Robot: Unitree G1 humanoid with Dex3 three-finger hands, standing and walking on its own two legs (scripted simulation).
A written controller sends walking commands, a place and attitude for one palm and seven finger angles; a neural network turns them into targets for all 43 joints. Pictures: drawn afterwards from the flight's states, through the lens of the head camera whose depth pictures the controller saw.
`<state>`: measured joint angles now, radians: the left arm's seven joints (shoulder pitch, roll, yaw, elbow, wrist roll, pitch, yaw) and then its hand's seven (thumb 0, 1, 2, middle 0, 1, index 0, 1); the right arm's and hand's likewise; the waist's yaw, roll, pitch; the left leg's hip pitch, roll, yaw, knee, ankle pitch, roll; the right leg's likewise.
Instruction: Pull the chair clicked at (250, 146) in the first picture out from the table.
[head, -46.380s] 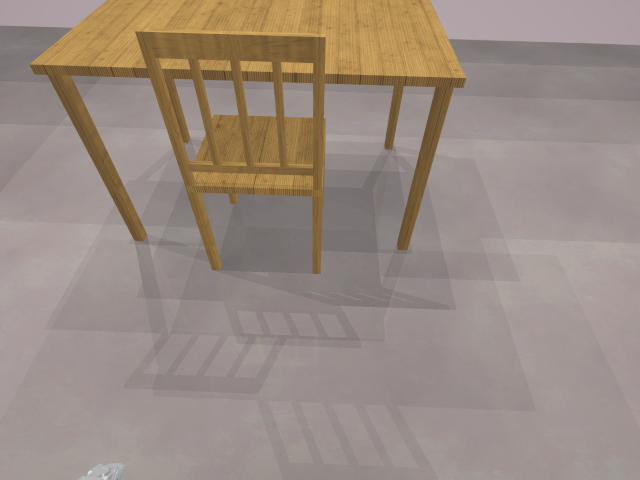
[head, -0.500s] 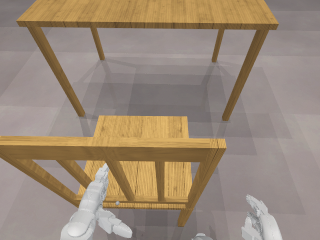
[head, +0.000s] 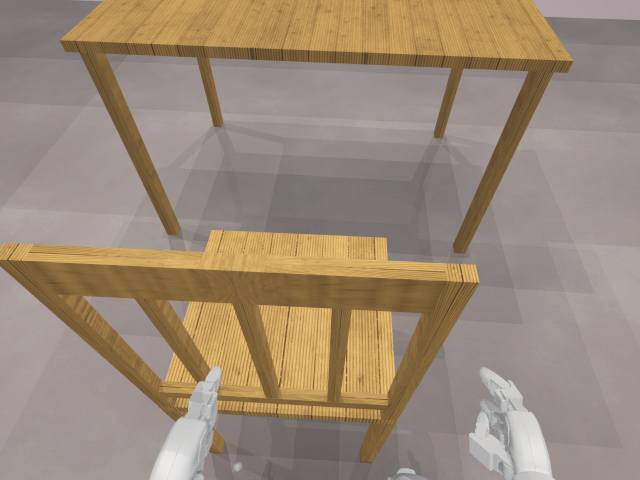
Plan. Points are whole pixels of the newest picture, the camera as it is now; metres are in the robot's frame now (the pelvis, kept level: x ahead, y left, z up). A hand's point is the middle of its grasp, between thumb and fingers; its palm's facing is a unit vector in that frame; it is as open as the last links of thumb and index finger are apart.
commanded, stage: draw the fingers out of the gap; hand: left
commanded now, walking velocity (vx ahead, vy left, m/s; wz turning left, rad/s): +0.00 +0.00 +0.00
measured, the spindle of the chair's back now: (261, 355) +0.29 +0.09 -0.02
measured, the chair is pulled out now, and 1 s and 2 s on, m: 0.59 0.59 0.59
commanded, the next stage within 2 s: draw the hand back to the body in 0.08 s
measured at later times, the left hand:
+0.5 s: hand (202, 448) +0.16 +0.12 +0.06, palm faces +0.01 -1.00 -0.03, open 17.5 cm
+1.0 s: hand (77, 425) +0.16 +0.21 +0.13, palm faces +0.29 -0.87 -0.41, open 15.0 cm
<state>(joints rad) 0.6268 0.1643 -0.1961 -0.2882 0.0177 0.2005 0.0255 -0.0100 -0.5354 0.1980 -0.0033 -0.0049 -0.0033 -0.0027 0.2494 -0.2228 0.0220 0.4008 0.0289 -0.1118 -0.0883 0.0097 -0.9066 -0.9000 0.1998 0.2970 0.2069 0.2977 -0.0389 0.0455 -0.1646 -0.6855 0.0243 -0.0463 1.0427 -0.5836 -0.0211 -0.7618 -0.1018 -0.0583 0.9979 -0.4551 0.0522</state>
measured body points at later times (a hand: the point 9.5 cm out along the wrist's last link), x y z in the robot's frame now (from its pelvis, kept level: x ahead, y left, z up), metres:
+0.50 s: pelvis -0.01 +0.00 -0.03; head +0.04 +0.00 +0.42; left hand +0.16 +0.17 +0.07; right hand +0.19 -0.23 -0.09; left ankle -0.04 +0.13 -0.67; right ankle +0.02 -0.16 -0.67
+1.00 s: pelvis +0.00 -0.01 +0.04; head -0.01 -0.03 +0.49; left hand +0.14 +0.25 +0.16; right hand +0.19 -0.24 -0.04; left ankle -0.04 +0.13 -0.67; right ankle +0.02 -0.16 -0.67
